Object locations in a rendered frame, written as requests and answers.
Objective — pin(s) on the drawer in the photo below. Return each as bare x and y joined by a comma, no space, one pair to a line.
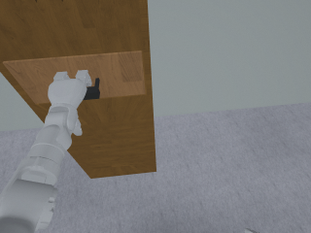
119,73

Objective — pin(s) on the robot left forearm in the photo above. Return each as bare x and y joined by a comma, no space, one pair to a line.
42,163

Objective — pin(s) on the robot left upper arm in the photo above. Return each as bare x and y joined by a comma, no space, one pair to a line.
27,207

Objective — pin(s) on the handle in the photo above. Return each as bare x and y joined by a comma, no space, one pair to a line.
93,92

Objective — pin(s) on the cabinet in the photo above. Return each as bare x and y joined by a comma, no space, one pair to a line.
118,133

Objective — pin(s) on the left robot hand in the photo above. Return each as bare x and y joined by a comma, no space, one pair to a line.
70,91

